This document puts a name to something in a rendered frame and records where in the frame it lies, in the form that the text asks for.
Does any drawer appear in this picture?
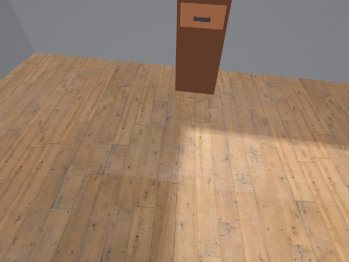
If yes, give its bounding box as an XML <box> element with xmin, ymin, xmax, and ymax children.
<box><xmin>180</xmin><ymin>3</ymin><xmax>227</xmax><ymax>30</ymax></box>

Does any cabinet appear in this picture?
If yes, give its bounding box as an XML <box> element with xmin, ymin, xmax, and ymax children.
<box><xmin>175</xmin><ymin>0</ymin><xmax>232</xmax><ymax>95</ymax></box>

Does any handle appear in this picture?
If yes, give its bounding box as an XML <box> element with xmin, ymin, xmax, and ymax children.
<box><xmin>193</xmin><ymin>16</ymin><xmax>210</xmax><ymax>22</ymax></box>

